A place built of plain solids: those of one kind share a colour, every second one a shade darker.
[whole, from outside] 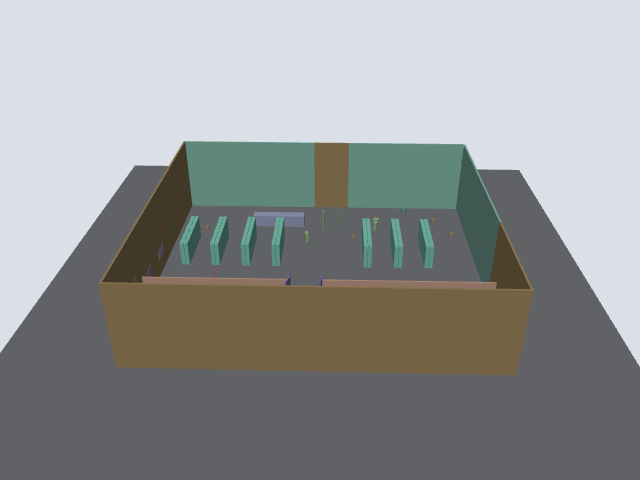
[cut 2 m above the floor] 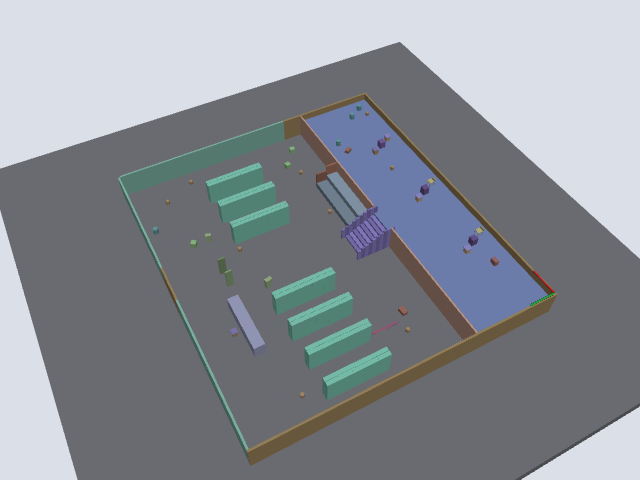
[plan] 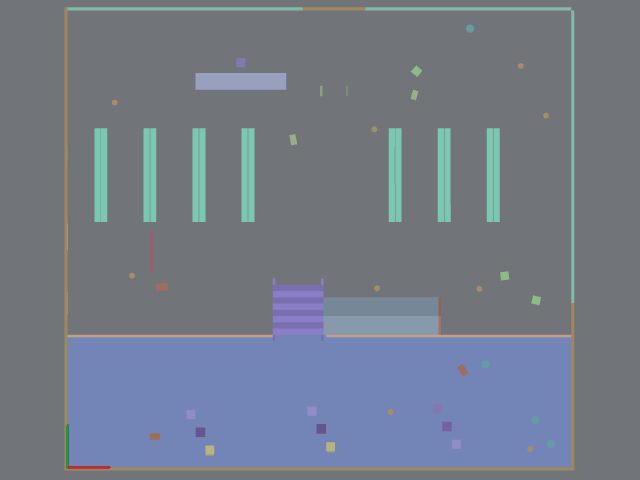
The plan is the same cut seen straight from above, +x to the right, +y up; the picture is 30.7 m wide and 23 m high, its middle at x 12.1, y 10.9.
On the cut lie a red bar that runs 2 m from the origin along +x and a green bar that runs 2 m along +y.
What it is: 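A public library's entrance hall; 24.1 x 21.9 m, 6.2 m high; the rear 6.4 m raised by 9 risers of 0.157 m; a stair 2.2 m broad and beside it reading steps 5.5 m broad, three risers high and 0.90 m deep each; shelves 1.9 m high in rows with aisles of 1.7 m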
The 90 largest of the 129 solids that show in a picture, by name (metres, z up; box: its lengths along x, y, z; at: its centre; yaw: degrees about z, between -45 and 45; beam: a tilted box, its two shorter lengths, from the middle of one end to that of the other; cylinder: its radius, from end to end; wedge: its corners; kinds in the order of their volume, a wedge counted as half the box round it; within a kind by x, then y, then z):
{
 "rear_1": {"box": [24.14, 6.36, 1.46], "at": [12.07, 3.18, 0.68]},
 "wall_1": {"box": [0.15, 22.2, 6.26], "at": [-0.07, 10.95, 3.08]},
 "wall_2": {"box": [24.44, 0.15, 6.26], "at": [12.07, -0.07, 3.08]},
 "wall_3": {"box": [3.0, 0.15, 6.26], "at": [12.78, 21.98, 3.08]},
 "wall_4": {"box": [0.15, 8.03, 6.26], "at": [24.21, 3.87, 3.08]},
 "shelf_1": {"box": [0.3, 0.9, 1.95], "at": [1.44, 12.21, 0.93]},
 "shelf_2": {"box": [0.3, 0.9, 1.95], "at": [1.44, 13.11, 0.93]},
 "shelf_3": {"box": [0.3, 0.9, 1.95], "at": [1.44, 14.01, 0.93]},
 "shelf_4": {"box": [0.3, 0.9, 1.95], "at": [1.44, 14.91, 0.93]},
 "shelf_5": {"box": [0.3, 0.9, 1.95], "at": [1.44, 15.81, 0.93]},
 "shelf_6": {"box": [0.3, 0.9, 1.95], "at": [1.76, 12.21, 0.93]},
 "shelf_7": {"box": [0.3, 0.9, 1.95], "at": [1.76, 13.11, 0.93]},
 "shelf_8": {"box": [0.3, 0.9, 1.95], "at": [1.76, 14.01, 0.93]},
 "shelf_9": {"box": [0.3, 0.9, 1.95], "at": [1.76, 14.91, 0.93]},
 "shelf_10": {"box": [0.3, 0.9, 1.95], "at": [1.76, 15.81, 0.93]},
 "shelf_11": {"box": [0.3, 0.9, 1.95], "at": [3.79, 12.21, 0.93]},
 "shelf_12": {"box": [0.3, 0.9, 1.95], "at": [3.79, 13.11, 0.93]},
 "shelf_13": {"box": [0.3, 0.9, 1.95], "at": [3.79, 14.01, 0.93]},
 "shelf_14": {"box": [0.3, 0.9, 1.95], "at": [3.79, 14.91, 0.93]},
 "shelf_15": {"box": [0.3, 0.9, 1.95], "at": [3.79, 15.81, 0.93]},
 "shelf_16": {"box": [0.3, 0.9, 1.95], "at": [4.11, 12.21, 0.93]},
 "shelf_17": {"box": [0.3, 0.9, 1.95], "at": [4.11, 13.11, 0.93]},
 "shelf_18": {"box": [0.3, 0.9, 1.95], "at": [4.11, 14.01, 0.93]},
 "shelf_19": {"box": [0.3, 0.9, 1.95], "at": [4.11, 14.91, 0.93]},
 "shelf_20": {"box": [0.3, 0.9, 1.95], "at": [4.11, 15.81, 0.93]},
 "shelf_21": {"box": [0.3, 0.9, 1.95], "at": [6.14, 12.21, 0.93]},
 "shelf_22": {"box": [0.3, 0.9, 1.95], "at": [6.14, 13.11, 0.93]},
 "shelf_23": {"box": [0.3, 0.9, 1.95], "at": [6.14, 14.01, 0.93]},
 "shelf_24": {"box": [0.3, 0.9, 1.95], "at": [6.14, 14.91, 0.93]},
 "shelf_25": {"box": [0.3, 0.9, 1.95], "at": [6.14, 15.81, 0.93]},
 "shelf_26": {"box": [0.3, 0.9, 1.95], "at": [6.46, 12.21, 0.93]},
 "shelf_27": {"box": [0.3, 0.9, 1.95], "at": [6.46, 13.11, 0.93]},
 "shelf_28": {"box": [0.3, 0.9, 1.95], "at": [6.46, 14.01, 0.93]},
 "shelf_29": {"box": [0.3, 0.9, 1.95], "at": [6.46, 14.91, 0.93]},
 "shelf_30": {"box": [0.3, 0.9, 1.95], "at": [6.46, 15.81, 0.93]},
 "shelf_31": {"box": [0.3, 0.9, 1.95], "at": [8.49, 12.21, 0.93]},
 "shelf_32": {"box": [0.3, 0.9, 1.95], "at": [8.49, 13.11, 0.93]},
 "shelf_33": {"box": [0.3, 0.9, 1.95], "at": [8.49, 14.01, 0.93]},
 "shelf_34": {"box": [0.3, 0.9, 1.95], "at": [8.49, 14.91, 0.93]},
 "shelf_35": {"box": [0.3, 0.9, 1.95], "at": [8.49, 15.81, 0.93]},
 "shelf_36": {"box": [0.3, 0.9, 1.95], "at": [8.81, 12.21, 0.93]},
 "shelf_37": {"box": [0.3, 0.9, 1.95], "at": [8.81, 13.11, 0.93]},
 "shelf_38": {"box": [0.3, 0.9, 1.95], "at": [8.81, 14.01, 0.93]},
 "shelf_39": {"box": [0.3, 0.9, 1.95], "at": [8.81, 14.91, 0.93]},
 "shelf_40": {"box": [0.3, 0.9, 1.95], "at": [8.81, 15.81, 0.93]},
 "shelf_41": {"box": [0.3, 0.9, 1.95], "at": [15.54, 12.21, 0.93]},
 "shelf_42": {"box": [0.3, 0.9, 1.95], "at": [15.54, 13.11, 0.93]},
 "shelf_43": {"box": [0.3, 0.9, 1.95], "at": [15.54, 14.01, 0.93]},
 "shelf_44": {"box": [0.3, 0.9, 1.95], "at": [15.54, 14.91, 0.93]},
 "shelf_45": {"box": [0.3, 0.9, 1.95], "at": [15.54, 15.81, 0.93]},
 "shelf_46": {"box": [0.3, 0.9, 1.95], "at": [15.86, 12.21, 0.93]},
 "shelf_47": {"box": [0.3, 0.9, 1.95], "at": [15.86, 13.11, 0.93]},
 "shelf_48": {"box": [0.3, 0.9, 1.95], "at": [15.86, 14.01, 0.93]},
 "shelf_49": {"box": [0.3, 0.9, 1.95], "at": [15.86, 14.91, 0.93]},
 "shelf_50": {"box": [0.3, 0.9, 1.95], "at": [15.86, 15.81, 0.93]},
 "shelf_51": {"box": [0.3, 0.9, 1.95], "at": [17.89, 12.21, 0.93]},
 "shelf_52": {"box": [0.3, 0.9, 1.95], "at": [17.89, 13.11, 0.93]},
 "shelf_53": {"box": [0.3, 0.9, 1.95], "at": [17.89, 14.01, 0.93]},
 "shelf_54": {"box": [0.3, 0.9, 1.95], "at": [17.89, 14.91, 0.93]},
 "shelf_55": {"box": [0.3, 0.9, 1.95], "at": [17.89, 15.81, 0.93]},
 "shelf_56": {"box": [0.3, 0.9, 1.95], "at": [18.21, 12.21, 0.93]},
 "shelf_57": {"box": [0.3, 0.9, 1.95], "at": [18.21, 13.11, 0.93]},
 "shelf_58": {"box": [0.3, 0.9, 1.95], "at": [18.21, 14.01, 0.93]},
 "shelf_59": {"box": [0.3, 0.9, 1.95], "at": [18.21, 14.91, 0.93]},
 "shelf_60": {"box": [0.3, 0.9, 1.95], "at": [18.21, 15.81, 0.93]},
 "shelf_61": {"box": [0.3, 0.9, 1.95], "at": [20.24, 12.21, 0.93]},
 "shelf_62": {"box": [0.3, 0.9, 1.95], "at": [20.24, 13.11, 0.93]},
 "shelf_63": {"box": [0.3, 0.9, 1.95], "at": [20.24, 14.01, 0.93]},
 "shelf_64": {"box": [0.3, 0.9, 1.95], "at": [20.24, 14.91, 0.93]},
 "shelf_65": {"box": [0.3, 0.9, 1.95], "at": [20.24, 15.81, 0.93]},
 "shelf_66": {"box": [0.3, 0.9, 1.95], "at": [20.56, 12.21, 0.93]},
 "shelf_67": {"box": [0.3, 0.9, 1.95], "at": [20.56, 13.11, 0.93]},
 "shelf_68": {"box": [0.3, 0.9, 1.95], "at": [20.56, 14.01, 0.93]},
 "shelf_69": {"box": [0.3, 0.9, 1.95], "at": [20.56, 14.91, 0.93]},
 "shelf_70": {"box": [0.3, 0.9, 1.95], "at": [20.56, 15.81, 0.93]},
 "window_wall_1": {"box": [11.28, 0.15, 6.26], "at": [5.64, 21.98, 3.08]},
 "window_wall_2": {"box": [9.86, 0.15, 6.26], "at": [19.21, 21.98, 3.08]},
 "window_wall_3": {"box": [0.15, 14.02, 6.26], "at": [24.21, 14.89, 3.08]},
 "read_1": {"box": [5.51, 0.9, 0.99], "at": [15.02, 6.81, 0.45]},
 "read_2": {"box": [5.51, 0.9, 0.52], "at": [15.02, 7.71, 0.21]},
 "edge_1": {"box": [9.96, 0.12, 2.46], "at": [4.98, 6.3, 1.18]},
 "edge_2": {"box": [11.76, 0.12, 2.46], "at": [18.26, 6.3, 1.18]},
 "stair_1": {"box": [2.19, 0.3, 1.31], "at": [11.05, 6.51, 0.6]},
 "stair_2": {"box": [2.19, 0.3, 1.15], "at": [11.05, 6.81, 0.52]},
 "stair_3": {"box": [2.19, 0.3, 0.99], "at": [11.05, 7.11, 0.45]},
 "stair_4": {"box": [2.19, 0.3, 0.83], "at": [11.05, 7.41, 0.37]},
 "stair_5": {"box": [2.19, 0.3, 0.68], "at": [11.05, 7.71, 0.29]},
 "stair_6": {"box": [2.19, 0.3, 0.52], "at": [11.05, 8.01, 0.21]},
 "stair_7": {"box": [2.19, 0.3, 0.36], "at": [11.05, 8.31, 0.13]},
 "returns_1": {"box": [4.35, 0.8, 1.05], "at": [8.31, 18.5, 0.47]}
}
